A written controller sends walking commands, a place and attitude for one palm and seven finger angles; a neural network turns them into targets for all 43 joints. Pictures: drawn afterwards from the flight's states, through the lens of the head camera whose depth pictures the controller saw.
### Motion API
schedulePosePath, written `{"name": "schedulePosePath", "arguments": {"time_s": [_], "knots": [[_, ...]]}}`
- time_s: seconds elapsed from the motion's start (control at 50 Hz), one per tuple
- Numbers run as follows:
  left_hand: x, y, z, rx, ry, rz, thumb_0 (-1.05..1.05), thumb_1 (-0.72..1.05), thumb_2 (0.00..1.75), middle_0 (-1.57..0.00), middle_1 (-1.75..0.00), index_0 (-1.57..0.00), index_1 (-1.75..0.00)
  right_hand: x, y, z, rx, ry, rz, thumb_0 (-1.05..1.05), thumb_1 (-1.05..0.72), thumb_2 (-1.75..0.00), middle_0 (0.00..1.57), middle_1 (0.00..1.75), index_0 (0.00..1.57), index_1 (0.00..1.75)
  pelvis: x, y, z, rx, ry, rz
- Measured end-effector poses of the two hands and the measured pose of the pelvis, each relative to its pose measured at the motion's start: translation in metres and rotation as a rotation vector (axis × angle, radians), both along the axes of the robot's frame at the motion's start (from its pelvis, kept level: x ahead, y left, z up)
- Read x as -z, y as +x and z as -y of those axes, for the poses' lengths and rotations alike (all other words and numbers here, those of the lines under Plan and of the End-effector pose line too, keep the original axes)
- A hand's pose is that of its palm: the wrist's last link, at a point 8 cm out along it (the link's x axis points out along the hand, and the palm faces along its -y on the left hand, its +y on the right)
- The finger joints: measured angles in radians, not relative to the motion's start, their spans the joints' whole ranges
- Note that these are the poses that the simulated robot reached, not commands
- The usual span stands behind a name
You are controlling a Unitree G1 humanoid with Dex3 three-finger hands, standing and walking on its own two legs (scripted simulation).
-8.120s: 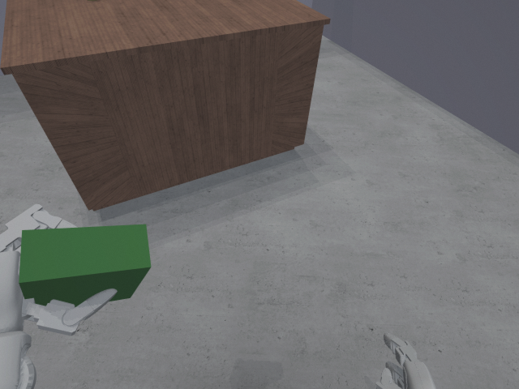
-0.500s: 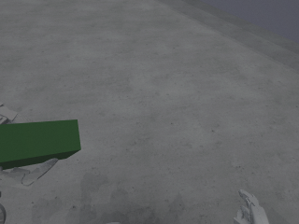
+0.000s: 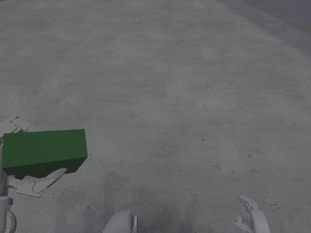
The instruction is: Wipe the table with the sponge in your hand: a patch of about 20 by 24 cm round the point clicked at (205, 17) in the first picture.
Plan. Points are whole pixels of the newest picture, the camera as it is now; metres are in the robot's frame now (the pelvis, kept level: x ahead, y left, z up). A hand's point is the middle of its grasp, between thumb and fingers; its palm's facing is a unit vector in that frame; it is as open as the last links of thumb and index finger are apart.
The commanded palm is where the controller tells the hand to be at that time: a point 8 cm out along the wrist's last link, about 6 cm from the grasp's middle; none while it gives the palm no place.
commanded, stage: walk to a spot facing it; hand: left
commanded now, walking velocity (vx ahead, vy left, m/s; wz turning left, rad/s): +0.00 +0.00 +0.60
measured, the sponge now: (58, 155) +0.23 +0.20 +0.14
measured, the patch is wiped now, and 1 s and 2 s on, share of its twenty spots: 0.00 0.00 0.00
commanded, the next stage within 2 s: turn to face it in 0.02 s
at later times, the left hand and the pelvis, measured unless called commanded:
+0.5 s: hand (23, 159) +0.21 +0.24 +0.18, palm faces +0.48 -0.72 -0.50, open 9.6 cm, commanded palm +0.15 +0.28 +0.18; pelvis +0.04 -0.03 -0.01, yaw +9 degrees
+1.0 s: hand out of the picture +0.06 +0.26 +0.17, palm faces +0.70 -0.59 -0.41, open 9.6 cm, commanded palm -0.01 +0.27 +0.18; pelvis -0.04 -0.05 -0.01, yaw +25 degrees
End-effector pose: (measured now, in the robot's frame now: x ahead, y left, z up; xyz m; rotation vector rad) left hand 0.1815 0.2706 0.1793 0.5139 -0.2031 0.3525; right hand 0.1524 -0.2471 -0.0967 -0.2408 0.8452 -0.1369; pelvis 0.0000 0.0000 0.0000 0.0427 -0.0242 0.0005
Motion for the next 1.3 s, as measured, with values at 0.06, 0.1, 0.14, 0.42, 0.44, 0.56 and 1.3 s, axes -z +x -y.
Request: {"name": "schedulePosePath", "arguments": {"time_s": [0.06, 0.1, 0.14, 0.42, 0.44, 0.56, 1.3], "knots": [[-0.004, 0.003, -0.002, 0.012, 0.012, 0.009, -0.01, -0.45, 1.0, -0.8, -1.34, -0.79, -1.35, -0.017, 0.017, 0.013, -0.005, -0.064, 0.023, 0.02, -0.91, -0.9, 0.2, 0.3, 0.2, 0.3, -0.002, 0.008, 0.0, -0.029, 0.006, -0.016], [-0.008, 0.004, -0.007, 0.017, 0.027, 0.03, -0.01, -0.45, 1.0, -0.8, -1.34, -0.79, -1.35, -0.025, 0.03, 0.015, -0.013, -0.098, 0.041, 0.02, -0.91, -0.9, 0.2, 0.3, 0.2, 0.3, 0.0, 0.014, -0.003, -0.045, 0.002, -0.027], [-0.01, 0.005, -0.015, 0.018, 0.041, 0.063, -0.01, -0.45, 1.0, -0.8, -1.34, -0.79, -1.35, -0.029, 0.043, 0.012, -0.022, -0.124, 0.064, 0.02, -0.91, -0.9, 0.2, 0.3, 0.19, 0.3, 0.006, 0.02, -0.008, -0.059, -0.005, -0.033], [-0.021, -0.005, -0.014, -0.062, 0.051, 0.08, -0.01, -0.45, 1.0, -0.8, -1.34, -0.79, -1.35, -0.012, 0.074, -0.079, -0.189, 0.154, 0.104, 0.01, -0.9, -0.9, 0.2, 0.3, 0.2, 0.3, 0.002, 0.035, 0.006, -0.128, -0.062, -0.03], [-0.021, -0.008, -0.01, -0.073, 0.059, 0.065, -0.01, -0.45, 1.0, -0.8, -1.34, -0.79, -1.35, -0.009, 0.074, -0.08, -0.201, 0.17, 0.1, 0.01, -0.9, -0.9, 0.2, 0.3, 0.2, 0.3, 0.003, 0.035, 0.01, -0.137, -0.06, -0.029], [-0.012, -0.03, 0.008, -0.182, 0.062, -0.012, -0.01, -0.45, 1.0, -0.8, -1.34, -0.79, -1.35, 0.014, 0.075, -0.056, -0.253, 0.187, 0.046, 0.01, -0.9, -0.9, 0.2, 0.31, 0.2, 0.3, 0.009, 0.031, 0.037, -0.197, -0.038, -0.003], [-0.011, -0.277, 0.049, -0.634, 0.064, -0.013, -0.01, -0.45, 1.0, -0.8, -1.34, -0.79, -1.35, 0.009, 0.021, -0.093, -0.725, 0.198, 0.03, 0.01, -0.9, -0.9, 0.2, 0.31, 0.2, 0.3, 0.01, -0.067, 0.104, -0.628, -0.065, 0.0]]}}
